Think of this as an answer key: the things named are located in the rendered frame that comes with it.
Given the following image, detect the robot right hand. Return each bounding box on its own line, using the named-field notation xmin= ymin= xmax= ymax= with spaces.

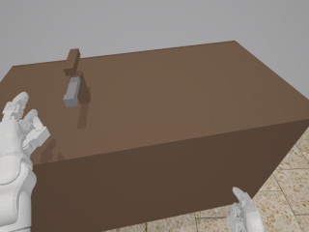
xmin=226 ymin=187 xmax=265 ymax=232

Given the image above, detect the robot left hand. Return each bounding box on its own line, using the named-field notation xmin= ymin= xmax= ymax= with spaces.
xmin=0 ymin=92 xmax=50 ymax=158

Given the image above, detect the left robot forearm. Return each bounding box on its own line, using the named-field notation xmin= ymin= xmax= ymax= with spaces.
xmin=0 ymin=153 xmax=37 ymax=232

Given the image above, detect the counter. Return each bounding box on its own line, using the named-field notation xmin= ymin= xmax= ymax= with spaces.
xmin=0 ymin=41 xmax=309 ymax=232

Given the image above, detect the tap lever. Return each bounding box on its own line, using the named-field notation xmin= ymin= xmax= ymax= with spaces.
xmin=63 ymin=76 xmax=81 ymax=107

